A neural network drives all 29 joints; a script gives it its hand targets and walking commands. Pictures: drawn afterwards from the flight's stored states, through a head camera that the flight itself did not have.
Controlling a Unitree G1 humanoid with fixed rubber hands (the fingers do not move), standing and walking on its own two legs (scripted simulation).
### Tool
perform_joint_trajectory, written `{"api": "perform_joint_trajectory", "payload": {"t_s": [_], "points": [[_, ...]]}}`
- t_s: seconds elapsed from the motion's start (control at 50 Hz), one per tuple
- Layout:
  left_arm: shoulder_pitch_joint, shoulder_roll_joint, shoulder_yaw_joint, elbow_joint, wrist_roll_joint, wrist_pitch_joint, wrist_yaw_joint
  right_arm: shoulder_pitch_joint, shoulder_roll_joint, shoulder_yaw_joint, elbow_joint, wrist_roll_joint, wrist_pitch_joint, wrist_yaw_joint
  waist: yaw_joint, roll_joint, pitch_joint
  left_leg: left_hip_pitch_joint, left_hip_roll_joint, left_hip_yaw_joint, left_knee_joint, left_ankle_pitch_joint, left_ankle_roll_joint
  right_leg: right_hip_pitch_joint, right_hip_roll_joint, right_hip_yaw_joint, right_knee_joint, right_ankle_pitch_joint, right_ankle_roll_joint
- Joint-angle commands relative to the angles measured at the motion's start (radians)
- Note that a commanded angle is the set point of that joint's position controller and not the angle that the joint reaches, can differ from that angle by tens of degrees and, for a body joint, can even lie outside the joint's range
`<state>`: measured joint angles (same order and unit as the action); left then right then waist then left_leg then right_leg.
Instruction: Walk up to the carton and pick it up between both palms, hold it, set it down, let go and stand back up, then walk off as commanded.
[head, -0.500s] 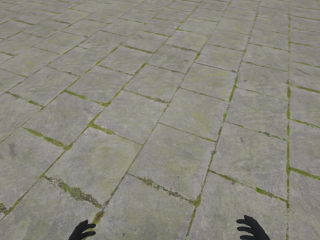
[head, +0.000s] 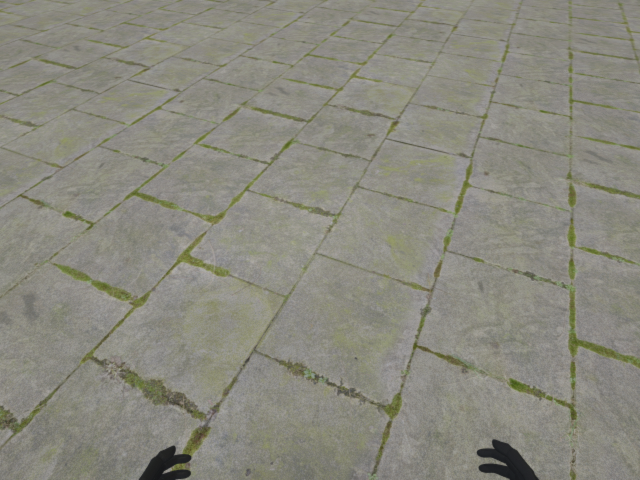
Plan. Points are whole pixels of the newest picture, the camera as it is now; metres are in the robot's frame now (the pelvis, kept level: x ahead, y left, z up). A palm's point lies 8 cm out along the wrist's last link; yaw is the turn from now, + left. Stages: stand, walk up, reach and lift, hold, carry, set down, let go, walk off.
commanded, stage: stand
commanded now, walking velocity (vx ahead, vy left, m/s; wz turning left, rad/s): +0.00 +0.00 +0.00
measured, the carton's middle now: out of the picture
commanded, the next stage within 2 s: none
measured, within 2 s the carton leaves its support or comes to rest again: neither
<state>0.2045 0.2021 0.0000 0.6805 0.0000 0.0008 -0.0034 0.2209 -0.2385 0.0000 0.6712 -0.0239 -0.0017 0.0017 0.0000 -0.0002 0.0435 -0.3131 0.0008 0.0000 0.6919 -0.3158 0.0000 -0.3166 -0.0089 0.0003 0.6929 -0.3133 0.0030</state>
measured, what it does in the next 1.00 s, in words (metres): stands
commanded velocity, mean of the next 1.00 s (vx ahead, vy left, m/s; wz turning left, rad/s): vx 0.00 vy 0.00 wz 0.00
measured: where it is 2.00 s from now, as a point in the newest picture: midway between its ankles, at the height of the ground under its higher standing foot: outside the picture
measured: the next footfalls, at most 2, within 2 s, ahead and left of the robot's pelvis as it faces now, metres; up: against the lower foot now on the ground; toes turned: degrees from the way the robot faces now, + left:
none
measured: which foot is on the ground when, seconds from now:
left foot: down 0.00-1.00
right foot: down 0.00-1.00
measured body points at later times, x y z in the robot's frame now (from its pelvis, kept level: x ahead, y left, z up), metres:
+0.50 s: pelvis -0.01 +0.00 +0.00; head -0.02 +0.00 +0.45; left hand +0.12 +0.24 -0.11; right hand +0.12 -0.25 -0.10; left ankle +0.04 +0.12 -0.72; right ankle +0.04 -0.12 -0.72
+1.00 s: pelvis -0.01 +0.00 +0.00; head -0.02 +0.00 +0.45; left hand +0.12 +0.24 -0.11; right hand +0.11 -0.25 -0.11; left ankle +0.04 +0.12 -0.72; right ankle +0.04 -0.12 -0.72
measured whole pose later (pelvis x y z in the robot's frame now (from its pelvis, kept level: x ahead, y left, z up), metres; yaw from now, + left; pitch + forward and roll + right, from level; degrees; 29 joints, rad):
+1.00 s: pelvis -0.01 +0.00 +0.00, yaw +0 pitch -5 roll +0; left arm 0.20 0.21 0.00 0.75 0.00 0.00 -0.02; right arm 0.24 -0.26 0.00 0.72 -0.01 -0.02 0.01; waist 0.00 0.00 0.06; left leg -0.31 0.00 0.00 0.69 -0.30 0.00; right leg -0.32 -0.01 0.00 0.69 -0.29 0.00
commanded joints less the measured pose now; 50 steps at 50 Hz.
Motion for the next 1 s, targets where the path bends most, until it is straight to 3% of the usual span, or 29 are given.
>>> {"api": "perform_joint_trajectory", "payload": {"t_s": [0.0,0.04,0.16,0.18,0.2,0.22,0.28,0.3,0.32,0.38,0.4,0.42,0.44,0.48,0.52,0.54,0.6,0.64,0.66,0.7,0.74,0.78,0.8,0.84,0.88,0.9,0.92,0.94,0.98], "points": [[-0.021,0.261,0.091,-0.087,0.015,-0.052,-0.002,-0.059,-0.247,-0.089,-0.086,0.001,-0.055,0.014,0.023,0.0,-0.025,-0.013,0.113,-0.121,-0.245,-0.046,0.024,0.059,-0.077,0.079,-0.194,-0.007,-0.039],[-0.047,0.261,0.09,-0.09,0.01,-0.052,-0.001,-0.055,-0.247,-0.089,-0.077,0.001,-0.05,0.01,0.016,-0.028,-0.013,-0.012,0.103,-0.112,-0.246,-0.024,0.023,0.036,-0.083,0.093,-0.194,0.0,-0.046],[-0.07,0.278,0.099,-0.088,0.016,-0.05,-0.005,-0.039,-0.243,-0.093,-0.078,0.009,-0.056,0.013,0.002,0.0,0.004,-0.019,0.091,-0.107,-0.244,-0.09,0.012,0.008,-0.078,0.107,-0.226,-0.095,-0.047],[-0.055,0.276,0.101,-0.086,0.017,-0.055,-0.005,-0.033,-0.217,-0.087,-0.067,0.005,-0.055,0.015,0.012,-0.031,-0.036,0.007,0.096,-0.11,-0.246,-0.076,0.012,0.02,-0.08,0.103,-0.218,-0.103,-0.045],[-0.048,0.271,0.098,-0.075,0.015,-0.049,-0.002,-0.03,-0.253,-0.096,-0.067,0.007,-0.053,0.012,0.009,0.012,-0.007,0.006,0.087,-0.108,-0.248,-0.116,0.011,-0.007,-0.071,0.1,-0.229,-0.132,-0.041],[-0.062,0.301,0.104,-0.082,0.015,-0.052,-0.001,-0.038,-0.251,-0.1,-0.073,0.008,-0.056,0.017,-0.004,-0.017,-0.023,0.0,0.097,-0.119,-0.264,-0.112,0.015,-0.004,-0.074,0.094,-0.217,-0.123,-0.043],[-0.044,0.269,0.102,-0.073,0.013,-0.047,-0.006,-0.051,-0.236,-0.088,-0.065,0.0,-0.052,0.015,0.014,-0.018,-0.005,-0.034,0.098,-0.13,-0.275,-0.139,0.017,0.029,-0.066,0.086,-0.197,-0.102,-0.039],[-0.036,0.277,0.102,-0.066,0.015,-0.045,-0.007,-0.06,-0.245,-0.092,-0.078,0.0,-0.053,0.012,0.022,-0.009,-0.022,-0.036,0.101,-0.134,-0.274,-0.147,0.019,0.027,-0.065,0.071,-0.198,-0.101,-0.036],[-0.006,0.258,0.099,-0.059,0.014,-0.044,-0.011,-0.049,-0.275,-0.099,-0.071,-0.002,-0.051,0.007,0.027,0.05,-0.012,-0.067,0.106,-0.14,-0.293,-0.204,0.024,0.054,-0.059,0.076,-0.191,-0.083,-0.032],[-0.032,0.286,0.098,-0.05,0.014,-0.05,-0.006,-0.036,-0.25,-0.093,-0.063,0.011,-0.057,0.012,0.011,-0.037,-0.034,-0.019,0.103,-0.136,-0.276,-0.122,0.018,0.043,-0.073,0.088,-0.206,-0.078,-0.039],[-0.033,0.265,0.094,-0.059,0.014,-0.049,-0.013,-0.042,-0.255,-0.099,-0.056,0.013,-0.056,0.013,0.019,0.009,-0.043,0.013,0.101,-0.129,-0.248,-0.087,0.014,0.015,-0.082,0.099,-0.231,-0.096,-0.043],[-0.052,0.264,0.089,-0.052,0.015,-0.049,-0.008,-0.041,-0.261,-0.1,-0.052,0.012,-0.054,0.01,-0.008,-0.003,-0.023,0.022,0.106,-0.132,-0.249,-0.076,0.011,0.009,-0.079,0.092,-0.231,-0.058,-0.042],[-0.046,0.276,0.093,-0.055,0.01,-0.048,-0.005,-0.024,-0.247,-0.093,-0.057,0.015,-0.054,0.014,0.007,-0.045,-0.038,-0.003,0.109,-0.137,-0.245,-0.081,0.028,0.037,-0.083,0.103,-0.228,-0.04,-0.038],[-0.072,0.283,0.096,-0.055,0.011,-0.048,-0.003,-0.029,-0.252,-0.098,-0.056,0.005,-0.052,0.011,-0.009,-0.012,-0.044,0.031,0.09,-0.117,-0.24,-0.07,0.026,0.004,-0.089,0.112,-0.247,-0.113,-0.042],[-0.069,0.268,0.09,-0.052,0.011,-0.048,-0.005,-0.032,-0.257,-0.096,-0.043,0.013,-0.054,0.01,-0.003,-0.024,-0.035,-0.006,0.12,-0.155,-0.273,-0.09,0.034,0.043,-0.088,0.103,-0.225,-0.06,-0.045],[-0.043,0.267,0.091,-0.046,0.009,-0.049,-0.008,-0.043,-0.261,-0.092,-0.054,0.012,-0.056,0.007,0.021,0.015,-0.054,0.012,0.112,-0.146,-0.268,-0.07,0.034,0.059,-0.079,0.092,-0.206,-0.023,-0.046],[-0.068,0.297,0.096,-0.043,0.01,-0.052,-0.002,-0.055,-0.26,-0.09,-0.047,0.014,-0.06,0.012,0.006,-0.029,-0.059,-0.003,0.105,-0.136,-0.262,-0.064,0.028,0.067,-0.092,0.105,-0.222,-0.011,-0.039],[-0.073,0.295,0.095,-0.042,0.013,-0.05,-0.003,-0.04,-0.254,-0.092,-0.051,0.017,-0.064,0.012,-0.008,-0.012,-0.041,0.017,0.104,-0.138,-0.251,-0.041,0.025,0.036,-0.098,0.122,-0.233,-0.036,-0.048],[-0.07,0.274,0.093,-0.041,0.009,-0.057,-0.005,-0.027,-0.266,-0.092,-0.031,0.014,-0.063,0.011,0.002,0.004,-0.07,0.044,0.103,-0.132,-0.246,-0.019,0.029,0.052,-0.092,0.116,-0.233,-0.028,-0.051],[-0.051,0.273,0.088,-0.04,0.007,-0.058,-0.004,-0.04,-0.255,-0.091,-0.038,0.01,-0.057,0.01,0.001,-0.04,-0.045,0.026,0.111,-0.144,-0.262,-0.047,0.036,0.037,-0.085,0.11,-0.236,-0.063,-0.049],[-0.046,0.279,0.094,-0.024,0.009,-0.053,-0.008,-0.076,-0.254,-0.09,-0.047,0.007,-0.061,0.012,0.02,0.027,-0.026,-0.005,0.115,-0.154,-0.287,-0.115,0.036,0.041,-0.085,0.106,-0.231,-0.064,-0.041],[-0.047,0.297,0.1,-0.027,0.007,-0.054,-0.011,-0.035,-0.265,-0.091,-0.033,0.013,-0.057,0.01,0.007,-0.045,-0.046,0.004,0.112,-0.145,-0.273,-0.084,0.029,0.049,-0.084,0.111,-0.233,-0.07,-0.036],[-0.054,0.286,0.094,-0.023,0.009,-0.052,-0.006,-0.05,-0.247,-0.089,-0.05,0.013,-0.059,0.012,0.005,-0.002,-0.037,0.015,0.106,-0.141,-0.269,-0.089,0.032,0.037,-0.093,0.122,-0.251,-0.098,-0.043],[-0.061,0.285,0.095,-0.019,0.01,-0.051,-0.005,-0.055,-0.26,-0.086,-0.03,0.012,-0.061,0.01,0.012,0.001,-0.048,0.009,0.113,-0.157,-0.282,-0.055,0.032,0.061,-0.085,0.104,-0.234,-0.041,-0.045],[-0.06,0.303,0.103,-0.025,0.008,-0.05,-0.007,-0.038,-0.27,-0.091,-0.03,0.009,-0.061,0.01,0.015,-0.018,-0.054,0.006,0.112,-0.148,-0.268,-0.08,0.029,0.06,-0.084,0.102,-0.235,-0.039,-0.038],[-0.065,0.274,0.091,-0.014,0.009,-0.047,-0.004,-0.034,-0.253,-0.091,-0.029,0.011,-0.062,0.009,0.0,-0.034,-0.049,0.04,0.102,-0.138,-0.269,-0.06,0.026,0.025,-0.088,0.108,-0.249,-0.084,-0.043],[-0.047,0.278,0.091,-0.017,0.008,-0.049,-0.003,-0.041,-0.262,-0.091,-0.037,0.013,-0.062,0.01,0.005,-0.004,-0.059,0.04,0.102,-0.13,-0.257,-0.066,0.028,0.036,-0.098,0.126,-0.261,-0.083,-0.043],[-0.077,0.29,0.089,-0.015,0.007,-0.05,-0.003,-0.046,-0.239,-0.082,-0.037,0.021,-0.06,0.012,-0.002,-0.044,-0.03,0.038,0.103,-0.13,-0.254,-0.028,0.025,0.014,-0.095,0.125,-0.267,-0.07,-0.042],[-0.089,0.281,0.091,-0.013,0.008,-0.045,-0.009,-0.045,-0.272,-0.093,-0.024,0.011,-0.061,0.01,-0.004,-0.033,-0.046,0.029,0.106,-0.133,-0.27,-0.065,0.026,0.023,-0.086,0.105,-0.261,-0.079,-0.036]]}}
